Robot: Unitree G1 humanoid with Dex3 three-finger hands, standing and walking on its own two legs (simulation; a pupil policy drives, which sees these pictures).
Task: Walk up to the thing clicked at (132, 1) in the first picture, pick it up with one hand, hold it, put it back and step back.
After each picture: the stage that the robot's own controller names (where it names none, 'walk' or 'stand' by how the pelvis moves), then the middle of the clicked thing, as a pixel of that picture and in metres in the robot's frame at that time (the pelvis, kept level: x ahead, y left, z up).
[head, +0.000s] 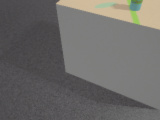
stand; out of the picture +0.94 -0.32 +0.03
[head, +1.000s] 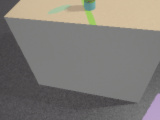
walk; out of the picture +0.89 +0.01 +0.05
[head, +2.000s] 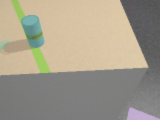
stand; (33, 32) +0.55 +0.23 +0.06
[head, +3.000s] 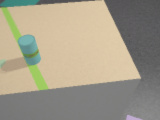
stand; (30, 50) +0.52 +0.23 +0.03
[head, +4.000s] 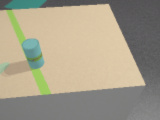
stand; (33, 54) +0.50 +0.22 +0.02
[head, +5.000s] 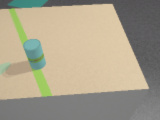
stand; (35, 54) +0.49 +0.21 +0.02
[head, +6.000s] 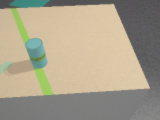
stand; (37, 53) +0.50 +0.21 +0.02
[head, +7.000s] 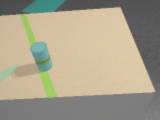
rise first; (42, 57) +0.49 +0.22 +0.03
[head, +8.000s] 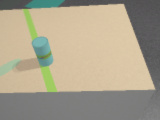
go down; (43, 52) +0.51 +0.22 +0.03
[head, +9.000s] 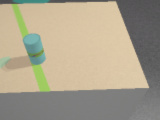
go down; (35, 49) +0.51 +0.21 +0.04
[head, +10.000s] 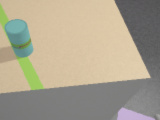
go down; (20, 39) +0.49 +0.20 +0.07
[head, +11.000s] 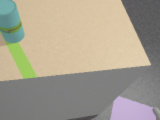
close in; (9, 22) +0.51 +0.21 +0.10
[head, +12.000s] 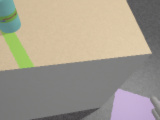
close in; (4, 11) +0.53 +0.20 +0.12
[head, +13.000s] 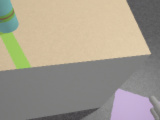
lift; (1, 11) +0.53 +0.21 +0.12
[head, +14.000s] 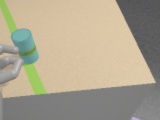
lift; (26, 47) +0.48 +0.21 +0.08
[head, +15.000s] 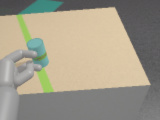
close; (38, 53) +0.52 +0.21 +0.05
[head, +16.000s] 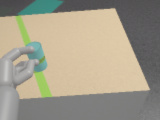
stand; (36, 57) +0.50 +0.21 +0.04
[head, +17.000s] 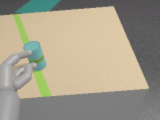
stand; (35, 56) +0.50 +0.22 +0.04
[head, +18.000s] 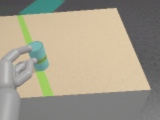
stand; (38, 56) +0.50 +0.21 +0.04
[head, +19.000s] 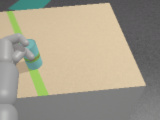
crouch; (31, 54) +0.50 +0.22 +0.04
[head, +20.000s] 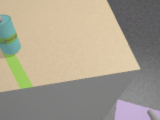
lower; (6, 35) +0.51 +0.22 +0.07
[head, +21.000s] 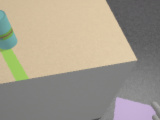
lower; (1, 30) +0.53 +0.22 +0.10
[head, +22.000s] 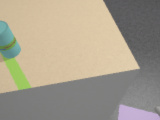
lower; (5, 40) +0.50 +0.23 +0.09
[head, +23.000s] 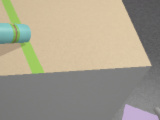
lower; (10, 33) +0.50 +0.24 +0.10
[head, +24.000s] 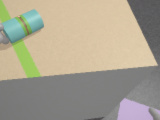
loosen; (22, 26) +0.52 +0.18 +0.09
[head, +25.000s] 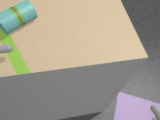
open; (16, 17) +0.56 +0.18 +0.09
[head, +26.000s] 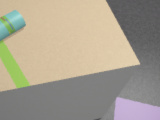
sink last; (6, 25) +0.57 +0.23 +0.06
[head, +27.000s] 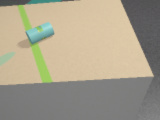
stand; (40, 33) +0.63 +0.24 +0.06
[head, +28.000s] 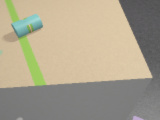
stand; (27, 25) +0.63 +0.25 +0.06
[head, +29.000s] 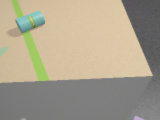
stand; (30, 21) +0.67 +0.26 +0.05
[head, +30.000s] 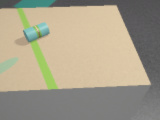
walk; (36, 32) +0.69 +0.25 +0.00
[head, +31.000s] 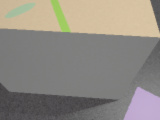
walk; out of the picture +0.92 +0.17 +0.03
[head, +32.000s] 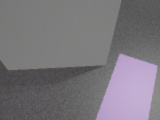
walk; out of the picture +1.24 +0.34 +0.03
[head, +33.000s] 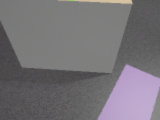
stand; out of the picture +1.40 +0.23 +0.01
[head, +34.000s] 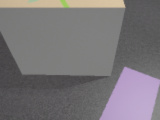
stand; out of the picture +1.43 +0.27 +0.00
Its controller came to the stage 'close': yes
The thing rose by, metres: 0.01
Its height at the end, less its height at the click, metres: -0.02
